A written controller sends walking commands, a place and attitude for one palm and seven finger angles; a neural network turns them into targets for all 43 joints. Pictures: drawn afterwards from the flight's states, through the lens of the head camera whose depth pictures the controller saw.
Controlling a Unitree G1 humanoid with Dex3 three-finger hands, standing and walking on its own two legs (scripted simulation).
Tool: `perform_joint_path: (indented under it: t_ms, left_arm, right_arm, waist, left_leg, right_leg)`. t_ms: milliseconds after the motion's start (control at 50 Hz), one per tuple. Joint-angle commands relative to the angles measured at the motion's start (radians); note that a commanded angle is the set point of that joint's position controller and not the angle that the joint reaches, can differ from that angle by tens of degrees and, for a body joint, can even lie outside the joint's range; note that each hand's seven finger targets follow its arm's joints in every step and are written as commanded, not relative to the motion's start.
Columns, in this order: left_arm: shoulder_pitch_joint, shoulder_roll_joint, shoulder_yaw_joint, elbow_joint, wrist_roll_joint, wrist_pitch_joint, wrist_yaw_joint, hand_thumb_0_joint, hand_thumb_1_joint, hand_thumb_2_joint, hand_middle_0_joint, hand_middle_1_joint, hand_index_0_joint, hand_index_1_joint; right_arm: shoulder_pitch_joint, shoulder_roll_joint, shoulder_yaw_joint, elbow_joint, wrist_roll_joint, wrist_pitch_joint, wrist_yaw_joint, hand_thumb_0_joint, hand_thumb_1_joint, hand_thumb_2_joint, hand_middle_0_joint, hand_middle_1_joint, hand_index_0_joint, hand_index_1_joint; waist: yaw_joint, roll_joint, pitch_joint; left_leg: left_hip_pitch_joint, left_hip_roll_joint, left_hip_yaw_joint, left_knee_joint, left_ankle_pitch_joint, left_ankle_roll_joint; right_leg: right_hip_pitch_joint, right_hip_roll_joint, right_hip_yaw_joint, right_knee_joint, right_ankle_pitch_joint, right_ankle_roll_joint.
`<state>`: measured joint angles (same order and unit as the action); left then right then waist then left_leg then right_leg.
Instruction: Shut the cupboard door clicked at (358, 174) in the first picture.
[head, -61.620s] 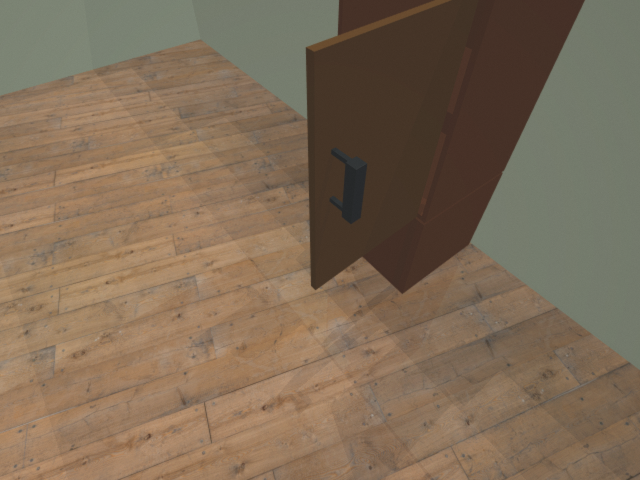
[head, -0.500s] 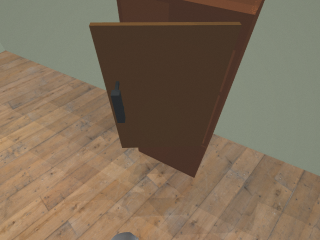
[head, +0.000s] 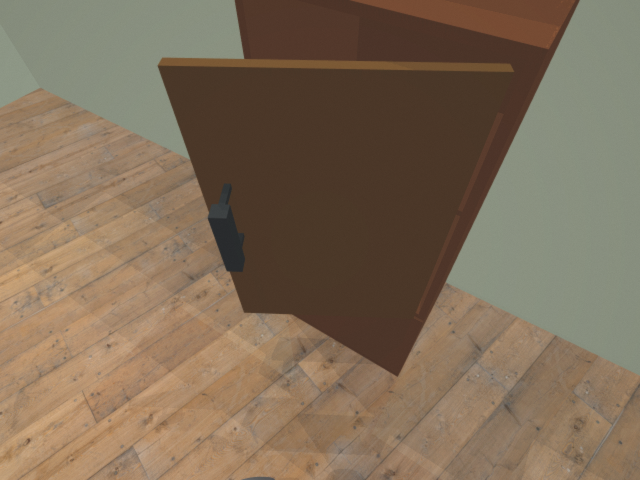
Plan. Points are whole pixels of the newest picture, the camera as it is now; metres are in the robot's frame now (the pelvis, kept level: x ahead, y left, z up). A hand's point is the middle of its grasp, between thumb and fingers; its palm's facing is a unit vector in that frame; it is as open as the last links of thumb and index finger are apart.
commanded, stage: come to a stop and stand still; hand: left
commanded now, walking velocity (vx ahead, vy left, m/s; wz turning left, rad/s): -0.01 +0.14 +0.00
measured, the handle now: (231, 228) +0.45 +0.18 +0.01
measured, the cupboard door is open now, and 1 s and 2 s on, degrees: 30 30 30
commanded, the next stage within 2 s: none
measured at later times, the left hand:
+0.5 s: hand out of the picture +0.01 +0.26 -0.17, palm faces -0.01 -0.97 -0.26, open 7.4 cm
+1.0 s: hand out of the picture -0.14 +0.23 -0.17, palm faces +0.04 -0.98 -0.18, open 7.4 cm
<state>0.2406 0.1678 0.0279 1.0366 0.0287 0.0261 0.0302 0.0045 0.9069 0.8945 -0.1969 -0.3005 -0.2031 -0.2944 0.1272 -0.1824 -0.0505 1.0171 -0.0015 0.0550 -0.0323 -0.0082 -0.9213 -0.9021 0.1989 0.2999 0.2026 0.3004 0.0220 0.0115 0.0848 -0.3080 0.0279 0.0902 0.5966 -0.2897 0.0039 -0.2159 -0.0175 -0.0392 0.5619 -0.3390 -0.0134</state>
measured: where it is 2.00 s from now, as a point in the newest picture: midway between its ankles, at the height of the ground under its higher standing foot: outside the picture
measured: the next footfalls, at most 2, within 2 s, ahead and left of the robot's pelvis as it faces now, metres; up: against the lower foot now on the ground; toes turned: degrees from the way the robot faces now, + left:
left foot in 0.26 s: +0.00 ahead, +0.14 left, +0.00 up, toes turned +2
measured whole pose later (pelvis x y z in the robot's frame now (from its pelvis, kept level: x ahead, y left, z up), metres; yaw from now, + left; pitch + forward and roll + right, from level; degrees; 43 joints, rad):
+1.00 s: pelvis -0.09 +0.06 +0.00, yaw +1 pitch -2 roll +0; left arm 0.40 0.15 -0.02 1.07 0.03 0.01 0.02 0.01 0.91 0.89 -0.20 -0.30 -0.20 -0.29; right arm 0.28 -0.19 -0.03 1.03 -0.01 0.02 -0.01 0.00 -0.91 -0.90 0.20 0.30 0.20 0.30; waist 0.02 0.01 0.02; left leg -0.28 -0.05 0.04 0.50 -0.19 0.06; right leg -0.30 -0.03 0.09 0.51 -0.24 0.03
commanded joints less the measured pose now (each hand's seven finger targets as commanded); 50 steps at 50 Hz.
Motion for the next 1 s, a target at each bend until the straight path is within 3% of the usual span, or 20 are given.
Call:
perform_joint_path:
  t_ms: [0, 60, 120, 140, 180, 200, 220, 240, 260, 280, 300, 340, 360, 380, 440, 480, 520, 680, 840, 980]
  left_arm:
    - [0.065, 0.175, 0.04, -0.045, 0.004, -0.017, 0.021, 0.0, 0.9, 0.9, -0.2, -0.3, -0.2, -0.3]
    - [0.036, 0.195, 0.049, -0.052, 0.005, -0.02, 0.022, 0.0, 0.9, 0.9, -0.2, -0.3, -0.2, -0.3]
    - [0.048, 0.215, 0.054, -0.048, 0.005, -0.022, 0.021, 0.0, 0.9, 0.9, -0.2, -0.3, -0.2, -0.3]
    - [0.042, 0.218, 0.054, -0.045, 0.003, -0.022, 0.019, 0.0, 0.9, 0.9, -0.2, -0.3, -0.2, -0.3]
    - [0.011, 0.21, 0.05, -0.046, -0.006, -0.021, 0.018, 0.0, 0.9, 0.9, -0.2, -0.3, -0.2, -0.3]
    - [-0.003, 0.193, 0.045, -0.045, -0.014, -0.02, 0.016, 0.0, 0.9, 0.9, -0.2, -0.3, -0.2, -0.3]
    - [-0.001, 0.162, 0.037, -0.055, -0.019, -0.015, 0.013, 0.0, 0.9, 0.9, -0.2, -0.3, -0.2, -0.3]
    - [0.076, 0.163, 0.02, -0.052, -0.022, -0.048, 0.055, 0.0, 0.9, 0.9, -0.2, -0.3, -0.2, -0.3]
    - [0.058, 0.201, 0.022, -0.062, -0.013, -0.062, 0.05, 0.0, 0.9, 0.9, -0.2, -0.3, -0.2, -0.3]
    - [0.065, 0.194, 0.035, -0.082, -0.006, -0.061, 0.045, 0.0, 0.9, 0.9, -0.2, -0.3, -0.2, -0.3]
    - [0.039, 0.197, 0.025, -0.086, -0.008, -0.047, 0.042, 0.0, 0.9, 0.9, -0.2, -0.3, -0.2, -0.3]
    - [0.011, 0.151, 0.01, -0.104, -0.007, -0.024, 0.032, 0.0, 0.9, 0.9, -0.2, -0.3, -0.2, -0.3]
    - [0.008, 0.137, 0.002, -0.107, -0.005, -0.017, 0.029, 0.0, 0.9, 0.9, -0.2, -0.3, -0.2, -0.3]
    - [0.011, 0.131, -0.001, -0.103, -0.006, -0.01, 0.025, 0.0, 0.9, 0.9, -0.2, -0.3, -0.2, -0.3]
    - [0.044, 0.121, -0.011, -0.095, -0.003, -0.005, 0.011, 0.0, 0.9, 0.9, -0.2, -0.3, -0.2, -0.3]
    - [0.04, 0.129, -0.012, -0.103, -0.002, -0.007, 0.006, 0.0, 0.9, 0.9, -0.2, -0.3, -0.2, -0.3]
    - [0.059, 0.126, -0.01, -0.107, 0.001, -0.002, 0.005, 0.0, 0.9, 0.9, -0.2, -0.3, -0.2, -0.3]
    - [0.13, 0.116, -0.011, -0.086, 0.001, -0.017, 0.0, 0.0, 0.9, 0.9, -0.2, -0.3, -0.2, -0.3]
    - [0.162, 0.107, -0.017, -0.04, -0.003, -0.033, -0.002, 0.0, 0.9, 0.9, -0.2, -0.3, -0.2, -0.3]
    - [0.179, 0.101, -0.016, -0.01, -0.003, -0.042, -0.003, 0.0, 0.9, 0.9, -0.2, -0.3, -0.2, -0.3]
  right_arm:
    - [0.018, -0.073, -0.023, -0.064, -0.007, 0.004, 0.005, 0.0, -0.9, -0.9, 0.2, 0.3, 0.2, 0.3]
    - [0.017, -0.075, -0.013, -0.063, -0.003, 0.0, 0.009, 0.0, -0.9, -0.9, 0.2, 0.3, 0.2, 0.3]
    - [0.027, -0.078, -0.005, -0.064, -0.001, -0.012, 0.011, 0.0, -0.9, -0.9, 0.2, 0.3, 0.2, 0.3]
    - [0.046, -0.078, -0.003, -0.057, 0.0, -0.016, 0.011, 0.0, -0.9, -0.9, 0.2, 0.3, 0.2, 0.3]
    - [0.102, -0.076, 0.002, -0.033, 0.0, -0.026, 0.011, 0.0, -0.9, -0.9, 0.2, 0.3, 0.2, 0.3]
    - [0.129, -0.087, 0.004, -0.018, -0.003, -0.035, 0.011, 0.0, -0.9, -0.9, 0.2, 0.3, 0.2, 0.3]
    - [0.137, -0.127, 0.0, -0.017, -0.008, -0.047, 0.009, 0.0, -0.9, -0.9, 0.2, 0.3, 0.2, 0.3]
    - [0.074, -0.17, -0.016, -0.103, 0.001, -0.063, 0.01, 0.0, -0.9, -0.9, 0.2, 0.3, 0.2, 0.3]
    - [0.065, -0.153, -0.001, -0.128, -0.003, -0.066, 0.015, 0.0, -0.9, -0.9, 0.2, 0.3, 0.2, 0.3]
    - [0.145, -0.096, -0.004, -0.107, -0.014, -0.072, 0.011, 0.0, -0.9, -0.9, 0.2, 0.3, 0.2, 0.3]
    - [0.148, -0.1, -0.004, -0.11, -0.009, -0.068, 0.009, 0.0, -0.9, -0.9, 0.2, 0.3, 0.2, 0.3]
    - [0.131, -0.135, -0.003, -0.128, -0.009, -0.066, 0.007, 0.0, -0.9, -0.9, 0.2, 0.3, 0.2, 0.3]
    - [0.124, -0.142, 0.0, -0.132, -0.013, -0.07, 0.007, 0.0, -0.9, -0.9, 0.2, 0.3, 0.2, 0.3]
    - [0.114, -0.15, 0.002, -0.138, -0.014, -0.069, 0.006, 0.0, -0.9, -0.9, 0.2, 0.3, 0.2, 0.3]
    - [0.084, -0.141, 0.006, -0.158, -0.015, -0.066, 0.014, 0.0, -0.9, -0.9, 0.2, 0.3, 0.2, 0.3]
    - [0.102, -0.142, 0.004, -0.154, -0.018, -0.066, 0.018, 0.0, -0.9, -0.9, 0.2, 0.3, 0.2, 0.3]
    - [0.105, -0.154, -0.006, -0.154, -0.02, -0.062, 0.022, 0.0, -0.9, -0.9, 0.2, 0.3, 0.2, 0.3]
    - [0.117, -0.154, -0.004, -0.128, -0.017, -0.059, 0.024, 0.0, -0.9, -0.9, 0.2, 0.3, 0.2, 0.3]
    - [0.155, -0.138, 0.0, -0.07, -0.012, -0.062, 0.022, 0.0, -0.9, -0.9, 0.2, 0.3, 0.2, 0.3]
    - [0.173, -0.125, 0.001, -0.037, -0.009, -0.065, 0.018, 0.0, -0.9, -0.9, 0.2, 0.3, 0.2, 0.3]
  waist:
    - [0.011, -0.159, -0.092]
    - [0.007, -0.142, -0.084]
    - [0.018, -0.175, -0.116]
    - [0.011, -0.186, -0.132]
    - [-0.012, -0.194, -0.143]
    - [-0.024, -0.16, -0.145]
    - [-0.018, -0.054, -0.165]
    - [-0.009, 0.109, -0.213]
    - [-0.014, 0.085, -0.189]
    - [-0.031, 0.075, -0.237]
    - [-0.033, 0.098, -0.232]
    - [-0.026, 0.129, -0.149]
    - [-0.013, 0.166, -0.099]
    - [-0.009, 0.143, -0.045]
    - [0.004, 0.004, 0.046]
    - [-0.007, 0.002, 0.05]
    - [-0.007, 0.012, 0.053]
    - [-0.006, 0.019, -0.021]
    - [-0.021, 0.007, 0.004]
    - [-0.028, -0.042, 0.0]
  left_leg:
    - [-0.078, -0.023, -0.091, 0.325, -0.259, -0.026]
    - [-0.125, -0.021, -0.098, 0.318, -0.252, -0.039]
    - [-0.085, -0.022, -0.077, 0.145, -0.206, -0.048]
    - [-0.05, -0.025, -0.063, 0.068, -0.161, -0.05]
    - [0.079, -0.024, -0.052, -0.132, 0.01, -0.047]
    - [0.178, -0.011, -0.063, -0.225, 0.151, -0.04]
    - [0.247, 0.076, -0.143, -0.236, 0.33, -0.011]
    - [0.195, 0.102, -0.063, -0.004, 0.458, -0.021]
    - [0.105, 0.062, -0.061, 0.007, 0.419, -0.018]
    - [0.091, 0.053, -0.064, -0.017, 0.361, -0.009]
    - [0.113, 0.053, -0.088, -0.041, 0.413, -0.004]
    - [0.111, 0.125, -0.168, -0.122, 0.55, 0.031]
    - [0.081, 0.149, -0.196, -0.161, 0.577, 0.054]
    - [0.026, 0.149, -0.21, -0.196, 0.479, 0.067]
    - [-0.099, 0.101, -0.221, -0.284, -0.069, 0.057]
    - [-0.108, 0.083, -0.23, -0.326, -0.213, 0.051]
    - [-0.141, 0.095, -0.249, -0.368, -0.323, 0.054]
    - [-0.092, 0.084, -0.247, -0.354, -0.325, 0.057]
    - [-0.035, 0.062, -0.231, -0.324, -0.273, 0.047]
    - [-0.006, 0.042, -0.208, -0.274, -0.222, 0.041]
  right_leg:
    - [0.07, -0.339, 0.291, -0.183, 0.856, -0.226]
    - [0.146, -0.307, 0.241, -0.157, 0.882, -0.213]
    - [0.204, -0.283, 0.222, -0.129, 0.88, -0.19]
    - [0.209, -0.27, 0.209, -0.117, 0.855, -0.176]
    - [0.155, -0.233, 0.181, -0.089, 0.734, -0.122]
    - [0.086, -0.199, 0.16, -0.07, 0.607, -0.083]
    - [0.026, -0.133, 0.113, -0.035, 0.435, -0.035]
    - [0.066, -0.146, 0.119, -0.031, 0.664, -0.019]
    - [0.096, -0.175, 0.138, -0.017, 0.787, -0.035]
    - [0.141, -0.189, 0.145, 0.039, 0.872, -0.045]
    - [0.107, -0.165, 0.095, 0.071, 0.716, -0.042]
    - [0.005, -0.062, 0.027, 0.052, 0.222, -0.012]
    - [-0.012, -0.032, 0.01, 0.041, 0.062, -0.002]
    - [-0.016, -0.022, 0.004, 0.039, -0.009, 0.003]
    - [-0.018, -0.039, 0.041, -0.031, 0.032, -0.006]
    - [-0.033, -0.038, 0.05, -0.038, 0.021, -0.01]
    - [-0.037, -0.028, 0.035, -0.021, -0.004, -0.003]
    - [-0.04, -0.024, 0.075, -0.058, -0.007, -0.006]
    - [-0.123, -0.032, 0.153, -0.133, -0.069, -0.015]
    - [-0.157, -0.042, 0.199, -0.177, -0.118, -0.018]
